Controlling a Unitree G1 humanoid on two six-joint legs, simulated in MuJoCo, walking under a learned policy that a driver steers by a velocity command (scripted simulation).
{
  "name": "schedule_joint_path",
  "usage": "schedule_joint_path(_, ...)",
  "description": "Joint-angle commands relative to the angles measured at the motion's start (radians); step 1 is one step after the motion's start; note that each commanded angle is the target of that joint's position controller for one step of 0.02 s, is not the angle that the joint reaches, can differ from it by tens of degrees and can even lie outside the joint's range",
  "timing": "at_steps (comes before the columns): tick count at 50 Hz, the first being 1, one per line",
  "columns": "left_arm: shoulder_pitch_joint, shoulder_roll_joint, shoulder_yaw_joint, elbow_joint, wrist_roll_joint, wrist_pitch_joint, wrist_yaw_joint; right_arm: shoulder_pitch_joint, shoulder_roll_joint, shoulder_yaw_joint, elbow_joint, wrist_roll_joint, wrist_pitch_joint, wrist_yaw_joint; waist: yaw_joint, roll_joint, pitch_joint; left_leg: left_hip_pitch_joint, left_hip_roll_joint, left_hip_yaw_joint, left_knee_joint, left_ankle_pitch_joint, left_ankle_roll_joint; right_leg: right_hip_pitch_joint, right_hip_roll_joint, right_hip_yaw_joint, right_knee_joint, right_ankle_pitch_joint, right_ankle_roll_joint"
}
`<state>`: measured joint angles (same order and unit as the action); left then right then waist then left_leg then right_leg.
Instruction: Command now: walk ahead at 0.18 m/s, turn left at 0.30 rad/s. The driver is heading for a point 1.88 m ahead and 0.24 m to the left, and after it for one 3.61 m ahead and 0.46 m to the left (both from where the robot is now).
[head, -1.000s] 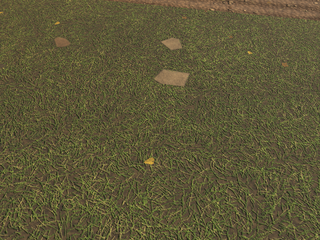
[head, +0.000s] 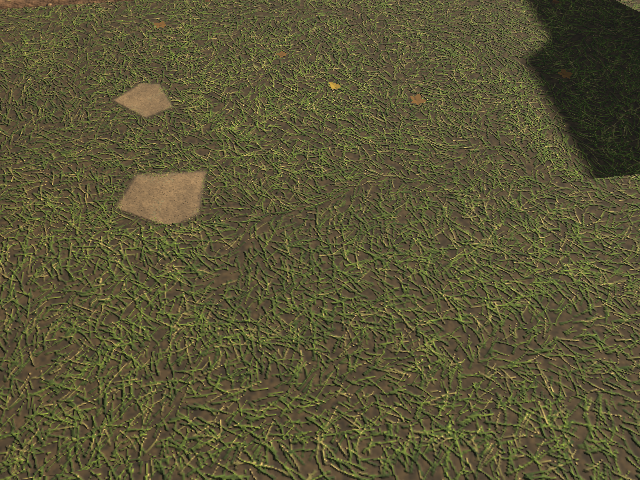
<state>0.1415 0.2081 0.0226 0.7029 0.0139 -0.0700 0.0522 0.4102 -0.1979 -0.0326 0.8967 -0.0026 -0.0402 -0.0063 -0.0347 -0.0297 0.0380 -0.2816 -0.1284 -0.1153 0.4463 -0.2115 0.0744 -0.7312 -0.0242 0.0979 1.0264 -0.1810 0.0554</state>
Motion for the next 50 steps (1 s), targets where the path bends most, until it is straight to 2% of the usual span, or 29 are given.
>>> schedule_joint_path(1,0.025,0.041,0.024,-0.078,-0.017,-0.008,-0.004,-0.070,-0.192,-0.043,-0.100,0.017,-0.001,-0.035,0.054,0.198,-0.163,-0.108,0.180,-0.138,-0.074,0.792,0.106,0.391,0.109,-0.047,-0.315,0.211,0.028)
schedule_joint_path(4,-0.043,0.072,0.037,-0.110,0.001,0.023,-0.014,-0.034,-0.164,-0.051,-0.102,0.045,0.027,-0.046,0.037,0.151,-0.134,0.026,0.223,-0.282,-0.015,0.637,0.068,0.329,0.089,0.023,-0.421,0.170,0.005)
schedule_joint_path(6,-0.026,0.090,0.047,-0.116,0.006,0.017,-0.029,-0.053,-0.162,-0.059,-0.127,0.044,0.042,-0.054,0.067,0.129,-0.117,0.060,0.214,-0.352,0.050,0.498,0.054,0.362,0.061,0.052,-0.535,0.179,-0.034)
schedule_joint_path(7,0.027,0.109,0.053,-0.104,0.012,0.010,-0.027,-0.073,-0.161,-0.061,-0.148,0.039,0.046,-0.053,0.096,0.091,-0.130,-0.007,0.172,-0.339,0.120,0.404,0.033,0.498,0.015,0.054,-0.611,0.319,-0.065)
schedule_joint_path(8,0.092,0.164,0.066,-0.095,0.028,0.010,-0.016,-0.021,-0.117,-0.052,-0.166,0.021,0.044,-0.048,0.076,-0.065,-0.217,-0.183,0.077,-0.257,0.318,0.072,-0.014,0.764,-0.169,0.172,-0.559,0.719,-0.153)
schedule_joint_path(9,0.129,0.163,0.070,-0.084,0.023,0.029,-0.020,0.097,-0.086,-0.030,-0.167,0.029,0.044,-0.039,0.063,-0.281,-0.363,-0.317,-0.044,-0.167,0.556,-0.530,-0.066,0.929,-0.392,0.396,-0.549,0.839,-0.342)
schedule_joint_path(10,0.099,0.143,0.067,-0.092,-0.009,0.041,-0.027,0.124,-0.183,-0.047,-0.163,0.025,0.053,-0.026,0.046,-0.201,-0.362,-0.353,0.026,-0.120,0.708,-0.535,-0.092,0.845,-0.437,0.462,-0.586,0.597,-0.373)
schedule_joint_path(11,0.048,0.117,0.061,-0.107,-0.017,0.047,-0.030,0.051,-0.226,-0.068,-0.171,0.031,0.073,-0.025,0.046,-0.129,-0.258,-0.384,0.055,-0.066,0.783,-0.444,-0.122,0.735,-0.365,0.393,-0.623,0.412,-0.347)
schedule_joint_path(12,-0.008,0.101,0.054,-0.114,-0.013,0.055,-0.035,0.012,-0.223,-0.075,-0.177,0.032,0.096,-0.030,0.032,-0.077,-0.179,-0.391,0.075,-0.039,0.809,-0.370,-0.145,0.636,-0.299,0.309,-0.653,0.286,-0.315)
schedule_joint_path(14,-0.084,0.123,0.059,-0.115,0.013,0.065,-0.043,0.003,-0.198,-0.075,-0.185,0.025,0.125,-0.035,-0.001,-0.092,-0.109,-0.309,0.091,0.019,0.791,-0.275,-0.170,0.463,-0.226,0.182,-0.698,0.241,-0.285)
schedule_joint_path(16,-0.106,0.141,0.066,-0.109,0.025,0.067,-0.042,-0.022,-0.152,-0.063,-0.200,0.031,0.122,-0.029,-0.007,-0.110,-0.106,-0.233,0.097,0.074,0.681,-0.222,-0.171,0.406,-0.179,0.080,-0.708,0.268,-0.271)
schedule_joint_path(19,-0.088,0.173,0.078,-0.092,0.008,0.072,-0.036,-0.093,-0.126,-0.044,-0.235,0.026,0.113,-0.015,0.018,-0.126,-0.149,-0.153,0.133,0.092,0.497,-0.181,-0.154,0.436,-0.210,0.048,-0.706,0.279,-0.282)
schedule_joint_path(23,-0.056,0.219,0.097,-0.073,-0.014,0.082,-0.036,-0.119,-0.170,-0.053,-0.260,0.020,0.114,0.010,0.028,-0.144,-0.167,-0.060,0.138,0.127,0.309,-0.156,-0.106,0.470,-0.255,0.052,-0.693,0.137,-0.270)
schedule_joint_path(25,-0.061,0.220,0.100,-0.068,-0.029,0.090,-0.034,-0.071,-0.173,-0.063,-0.244,0.014,0.112,0.016,-0.007,-0.120,-0.165,0.062,0.100,0.171,0.141,-0.059,-0.055,0.424,-0.232,0.009,-0.624,0.039,-0.208)
schedule_joint_path(26,-0.035,0.197,0.097,-0.055,-0.034,0.094,-0.035,-0.047,-0.184,-0.069,-0.241,0.004,0.112,0.013,-0.017,-0.071,-0.138,0.124,0.104,0.129,0.057,-0.013,-0.021,0.351,-0.195,-0.039,-0.534,-0.048,-0.140)
schedule_joint_path(27,0.001,0.137,0.083,-0.064,-0.013,0.097,-0.043,-0.049,-0.285,-0.092,-0.264,-0.002,0.110,0.000,0.021,0.200,-0.094,0.197,0.321,-0.211,-0.087,0.137,0.064,0.159,-0.072,-0.180,-0.240,-0.239,-0.022)
schedule_joint_path(28,-0.089,0.148,0.085,-0.127,-0.014,0.088,-0.035,-0.083,-0.377,-0.104,-0.291,-0.034,0.100,0.007,-0.010,0.351,-0.066,0.100,0.501,-0.455,-0.171,0.213,0.229,0.015,0.034,-0.111,-0.078,-0.446,-0.008)
schedule_joint_path(29,-0.118,0.199,0.099,-0.123,-0.025,0.088,-0.028,-0.120,-0.331,-0.090,-0.307,-0.055,0.082,0.010,-0.022,0.249,-0.054,0.061,0.477,-0.415,-0.185,0.132,0.251,0.028,0.013,-0.040,0.053,-0.414,-0.016)
schedule_joint_path(30,-0.078,0.212,0.108,-0.099,-0.027,0.095,-0.023,-0.171,-0.281,-0.072,-0.303,-0.042,0.069,0.011,0.014,0.200,-0.049,0.048,0.420,-0.327,-0.164,0.109,0.200,0.048,0.002,-0.019,0.091,-0.332,-0.023)
schedule_joint_path(31,-0.019,0.195,0.108,-0.058,-0.018,0.104,-0.017,-0.225,-0.227,-0.056,-0.303,-0.018,0.063,0.009,0.043,0.154,-0.069,0.062,0.363,-0.246,-0.141,0.091,0.147,0.078,-0.014,-0.013,0.097,-0.260,-0.013)
schedule_joint_path(32,0.032,0.182,0.104,-0.030,-0.009,0.111,-0.019,-0.267,-0.167,-0.034,-0.299,-0.004,0.058,0.008,0.061,0.161,-0.087,0.061,0.331,-0.179,-0.125,0.157,0.119,0.125,-0.026,-0.010,0.088,-0.186,0.002)
schedule_joint_path(34,0.086,0.150,0.093,0.004,-0.016,0.114,-0.037,-0.270,-0.094,-0.004,-0.269,-0.013,0.049,0.011,0.078,0.155,-0.110,0.045,0.287,-0.077,-0.113,0.275,0.100,0.254,-0.033,-0.020,0.043,-0.110,0.025)
schedule_joint_path(37,0.030,0.129,0.072,-0.012,-0.027,0.111,-0.054,-0.235,-0.119,-0.012,-0.229,-0.023,0.042,0.009,0.036,0.152,-0.087,0.115,0.287,-0.048,-0.099,0.297,0.089,0.321,-0.047,-0.019,-0.206,-0.101,0.026)
schedule_joint_path(39,0.018,0.155,0.073,-0.026,-0.033,0.111,-0.055,-0.222,-0.156,-0.024,-0.212,-0.026,0.044,0.008,0.018,0.156,-0.080,0.141,0.323,-0.082,-0.092,0.321,0.104,0.359,-0.040,-0.030,-0.286,-0.184,0.023)
schedule_joint_path(42,0.040,0.189,0.080,-0.035,-0.044,0.116,-0.046,-0.238,-0.194,-0.043,-0.202,-0.007,0.056,0.006,0.014,0.148,-0.049,0.169,0.365,-0.129,-0.065,0.328,0.135,0.341,-0.027,-0.046,-0.330,-0.259,0.012)
schedule_joint_path(45,0.084,0.175,0.077,-0.033,-0.041,0.118,-0.045,-0.265,-0.202,-0.057,-0.202,0.005,0.067,-0.001,0.038,0.123,-0.064,0.199,0.377,-0.120,-0.016,0.414,0.136,0.368,-0.015,-0.070,-0.419,-0.169,-0.013)
schedule_joint_path(47,0.097,0.186,0.078,-0.040,-0.031,0.116,-0.051,-0.263,-0.205,-0.069,-0.204,0.011,0.070,-0.010,0.044,0.090,-0.087,0.189,0.339,-0.066,0.030,0.349,0.089,0.426,-0.016,-0.059,-0.489,0.061,-0.053)
schedule_joint_path(48,0.092,0.228,0.089,-0.051,-0.027,0.115,-0.051,-0.242,-0.197,-0.074,-0.218,-0.001,0.066,-0.012,0.010,0.010,-0.107,0.157,0.277,-0.003,0.066,0.244,0.051,0.451,-0.035,-0.009,-0.439,0.247,-0.081)
schedule_joint_path(50,0.091,0.231,0.099,-0.074,-0.033,0.116,-0.051,-0.288,-0.172,-0.078,-0.241,-0.016,0.069,-0.010,0.019,-0.090,-0.110,0.098,0.161,0.150,0.183,0.072,-0.028,0.424,-0.089,0.134,-0.496,0.216,-0.161)
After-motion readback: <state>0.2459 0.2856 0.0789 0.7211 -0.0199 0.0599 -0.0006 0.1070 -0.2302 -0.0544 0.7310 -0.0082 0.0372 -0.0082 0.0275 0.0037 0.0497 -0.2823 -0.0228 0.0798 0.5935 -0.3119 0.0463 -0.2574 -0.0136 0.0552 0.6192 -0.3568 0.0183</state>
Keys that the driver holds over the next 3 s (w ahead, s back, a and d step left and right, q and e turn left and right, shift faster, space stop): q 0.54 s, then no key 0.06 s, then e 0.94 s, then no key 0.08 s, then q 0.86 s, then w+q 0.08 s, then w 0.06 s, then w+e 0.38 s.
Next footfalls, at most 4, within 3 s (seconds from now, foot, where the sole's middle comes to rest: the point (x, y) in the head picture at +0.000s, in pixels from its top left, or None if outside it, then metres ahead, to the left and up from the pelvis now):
0.14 right None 0.21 -0.11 -0.78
0.52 left None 0.07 0.13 -0.78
0.94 right None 0.11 -0.10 -0.78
1.26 left None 0.09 0.15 -0.78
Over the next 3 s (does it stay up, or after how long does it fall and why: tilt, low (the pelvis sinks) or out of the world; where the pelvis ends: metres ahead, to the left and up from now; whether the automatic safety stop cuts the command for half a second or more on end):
stays up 0.20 0.07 0.01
